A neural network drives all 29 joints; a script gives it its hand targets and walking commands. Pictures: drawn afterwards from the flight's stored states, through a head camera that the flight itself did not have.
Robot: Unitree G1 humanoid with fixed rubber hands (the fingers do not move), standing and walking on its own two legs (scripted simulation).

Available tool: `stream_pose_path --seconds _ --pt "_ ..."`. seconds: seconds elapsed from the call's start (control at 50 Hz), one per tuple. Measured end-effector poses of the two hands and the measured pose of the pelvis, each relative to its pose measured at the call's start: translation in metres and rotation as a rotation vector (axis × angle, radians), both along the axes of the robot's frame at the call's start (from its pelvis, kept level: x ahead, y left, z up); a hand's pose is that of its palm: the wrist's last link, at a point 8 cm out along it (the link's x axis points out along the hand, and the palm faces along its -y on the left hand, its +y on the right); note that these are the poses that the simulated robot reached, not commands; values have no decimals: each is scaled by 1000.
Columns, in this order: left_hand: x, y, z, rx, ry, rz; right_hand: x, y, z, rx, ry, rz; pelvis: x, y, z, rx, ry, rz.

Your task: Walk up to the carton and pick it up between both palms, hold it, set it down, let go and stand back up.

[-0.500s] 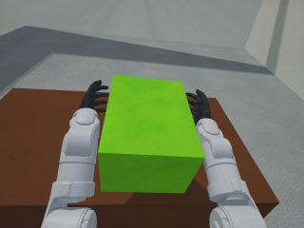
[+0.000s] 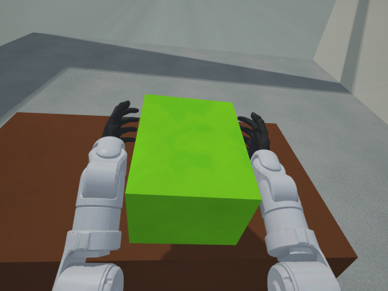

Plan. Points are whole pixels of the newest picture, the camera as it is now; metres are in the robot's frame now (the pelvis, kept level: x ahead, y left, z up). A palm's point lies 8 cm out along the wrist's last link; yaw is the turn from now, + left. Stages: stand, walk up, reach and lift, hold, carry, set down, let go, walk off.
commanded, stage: hold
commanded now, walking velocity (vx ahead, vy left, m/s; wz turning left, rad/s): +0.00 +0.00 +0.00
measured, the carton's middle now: (187, 164) +0.33 +0.02 +0.15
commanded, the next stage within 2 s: set down in 0.22 s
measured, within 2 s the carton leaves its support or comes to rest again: neither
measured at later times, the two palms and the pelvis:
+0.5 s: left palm (112, 136) +0.34 +0.17 +0.20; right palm (257, 148) +0.35 -0.12 +0.18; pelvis +0.00 +0.00 +0.00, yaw +0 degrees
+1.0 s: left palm (115, 151) +0.38 +0.18 +0.13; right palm (245, 148) +0.39 -0.11 +0.15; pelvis +0.03 +0.01 +0.00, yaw +0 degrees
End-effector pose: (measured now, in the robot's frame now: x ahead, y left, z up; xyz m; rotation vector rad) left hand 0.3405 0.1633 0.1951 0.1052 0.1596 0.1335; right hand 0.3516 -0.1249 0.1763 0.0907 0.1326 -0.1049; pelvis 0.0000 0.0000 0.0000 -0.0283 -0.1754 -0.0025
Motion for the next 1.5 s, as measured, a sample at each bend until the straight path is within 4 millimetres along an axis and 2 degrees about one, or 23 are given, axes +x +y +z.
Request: stream_pose_path --seconds 0.36,0.54,0.68,0.78,0.96,1.04,1.16,1.5 --pt "-1 2 -1 1 2 -2 -1 2 0 5 -2 0 -1 2 0 -1 -10 1" --pt "8 3 3 20 -60 -23 5 2 4 -39 -71 -6 2 3 1 0 -6 3" --pt "23 1 -12 38 -45 -42 17 0 -12 -75 -68 -9 10 2 2 3 -1 3" --pt "33 2 -21 49 -33 -41 27 1 -13 -73 -106 -14 16 3 3 2 10 3" --pt "40 10 -56 54 47 -33 39 11 -21 -92 -130 1 24 7 3 -3 14 4" --pt "41 14 -68 47 64 -28 40 15 -30 -101 -120 4 27 9 4 -5 21 4" --pt "41 17 -75 49 67 -15 40 19 -36 -92 -124 0 29 11 4 -7 27 4" --pt "39 8 -102 70 134 -43 35 10 -64 -106 -47 -12 28 11 4 -7 27 4"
